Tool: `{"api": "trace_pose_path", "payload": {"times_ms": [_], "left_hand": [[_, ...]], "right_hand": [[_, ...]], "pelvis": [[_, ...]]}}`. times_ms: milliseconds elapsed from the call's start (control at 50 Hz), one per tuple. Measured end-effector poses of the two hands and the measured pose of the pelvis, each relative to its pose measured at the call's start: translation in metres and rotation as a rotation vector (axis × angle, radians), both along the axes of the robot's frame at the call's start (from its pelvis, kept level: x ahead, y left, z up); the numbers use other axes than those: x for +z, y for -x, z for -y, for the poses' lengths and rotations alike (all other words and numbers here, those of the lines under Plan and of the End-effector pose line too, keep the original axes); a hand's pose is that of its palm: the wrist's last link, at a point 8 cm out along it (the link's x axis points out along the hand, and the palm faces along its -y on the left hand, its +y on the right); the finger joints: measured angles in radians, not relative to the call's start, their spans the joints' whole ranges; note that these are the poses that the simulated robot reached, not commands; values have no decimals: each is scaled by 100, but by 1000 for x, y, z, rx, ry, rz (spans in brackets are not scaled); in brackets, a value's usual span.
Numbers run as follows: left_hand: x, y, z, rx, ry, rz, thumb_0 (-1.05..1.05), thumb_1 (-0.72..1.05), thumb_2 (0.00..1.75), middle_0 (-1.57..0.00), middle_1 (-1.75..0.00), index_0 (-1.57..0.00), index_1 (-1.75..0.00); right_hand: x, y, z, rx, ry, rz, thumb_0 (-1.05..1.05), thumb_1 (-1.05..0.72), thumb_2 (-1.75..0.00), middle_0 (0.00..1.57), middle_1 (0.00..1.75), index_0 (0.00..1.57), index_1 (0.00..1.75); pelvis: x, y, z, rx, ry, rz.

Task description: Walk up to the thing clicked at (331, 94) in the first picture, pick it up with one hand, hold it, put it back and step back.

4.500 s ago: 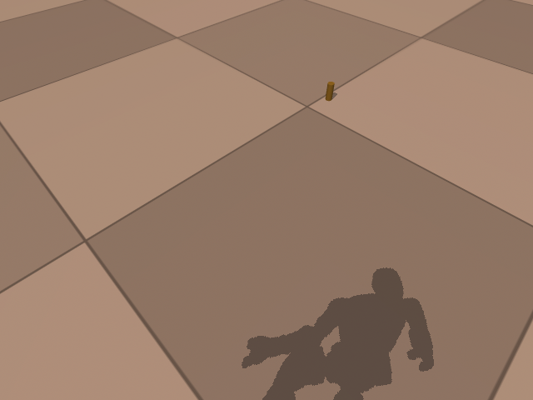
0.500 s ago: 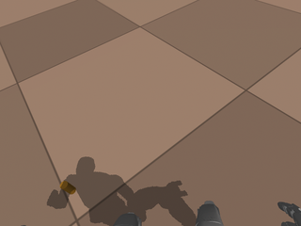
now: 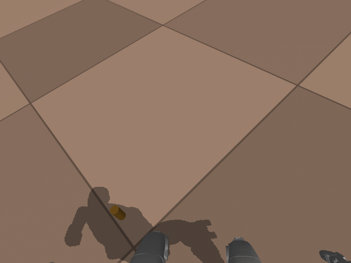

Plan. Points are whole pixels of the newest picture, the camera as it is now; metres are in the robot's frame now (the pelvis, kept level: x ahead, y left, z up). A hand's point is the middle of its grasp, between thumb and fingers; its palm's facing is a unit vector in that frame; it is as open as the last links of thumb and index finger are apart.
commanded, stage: walk up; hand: left
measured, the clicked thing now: (118, 212) +0.42 +0.42 -0.67
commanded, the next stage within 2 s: none
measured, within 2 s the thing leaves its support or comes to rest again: neither
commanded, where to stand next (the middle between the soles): -0.01 +0.22 m, yaw -9 degrees
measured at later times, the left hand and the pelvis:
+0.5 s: hand out of the picture -0.01 +0.51 -0.12, palm faces -0.13 -0.84 -0.52, open 7.3 cm; pelvis -0.09 +0.23 +0.00, yaw -7 degrees
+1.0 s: hand out of the picture +0.04 +0.59 -0.13, palm faces -0.23 -0.91 -0.35, open 7.3 cm; pelvis -0.07 +0.32 +0.04, yaw -13 degrees
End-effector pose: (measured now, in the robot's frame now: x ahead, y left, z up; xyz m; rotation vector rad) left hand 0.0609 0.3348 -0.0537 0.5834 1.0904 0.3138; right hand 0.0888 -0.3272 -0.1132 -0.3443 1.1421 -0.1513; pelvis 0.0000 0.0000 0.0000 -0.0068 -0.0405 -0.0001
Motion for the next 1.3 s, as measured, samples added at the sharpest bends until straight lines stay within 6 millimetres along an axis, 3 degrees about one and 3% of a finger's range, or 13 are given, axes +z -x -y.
{"api": "trace_pose_path", "payload": {"times_ms": [120,160,220,360,460,560,700,780,920,1060,1180,1300], "left_hand": [[-11,15,-103,-28,-59,5,1,90,90,-21,-31,-22,-30],[-19,21,-139,-5,-77,2,1,90,90,-21,-31,-22,-30],[-23,26,-172,32,-80,-20,1,90,90,-21,-31,-21,-30],[-22,42,-194,2,16,-66,1,91,90,-20,-30,-21,-30],[-26,64,-204,-50,53,-88,1,91,90,-21,-30,-21,-30],[-25,77,-231,-47,83,-68,1,90,90,-21,-31,-21,-30],[-39,57,-282,-71,150,-47,1,90,90,-21,-31,-21,-30],[-40,38,-298,-94,187,-58,1,91,90,-20,-30,-21,-30],[-37,19,-307,-110,235,-115,1,91,90,-20,-30,-21,-30],[-36,-2,-280,-161,247,-189,1,91,90,-20,-30,-20,-30],[-37,-41,-232,-219,250,-121,1,91,90,-20,-30,-21,-30],[-26,-64,-203,-233,279,-46,1,91,90,-20,-30,-21,-30]], "right_hand": [[-1,7,-55,-3,63,67,1,-90,-90,20,30,20,30],[-2,19,-79,-6,82,77,1,-90,-90,20,30,20,30],[2,47,-118,-39,71,61,1,-90,-90,20,30,20,30],[10,104,-188,-93,19,-14,1,-90,-90,21,30,21,30],[-6,130,-223,-136,-9,-36,1,-90,-90,21,30,21,30],[-8,147,-264,-147,-27,-70,1,-90,-90,21,30,20,30],[3,177,-309,-181,38,-34,1,-90,-90,21,30,21,30],[23,201,-328,-233,75,-36,1,-90,-90,21,30,21,30],[60,233,-331,-309,145,-93,1,-89,-90,21,30,21,30],[72,239,-312,-348,160,-141,1,-89,-90,21,30,21,30],[45,225,-286,-357,116,-165,1,-90,-90,21,30,21,30],[33,179,-286,-333,63,-95,1,-90,-90,20,30,20,30]], "pelvis": [[-23,26,-78,-19,0,-15],[-29,36,-104,-36,-19,7],[-23,46,-131,-44,24,11],[-1,66,-178,-72,23,-7],[-3,81,-214,-113,31,-3],[2,94,-250,-115,15,8],[-2,95,-306,-132,-28,18],[9,93,-320,-154,-16,24],[29,82,-324,-194,-2,12],[36,67,-310,-233,1,-10],[25,58,-287,-241,15,-13],[29,47,-278,-243,-12,-2]]}}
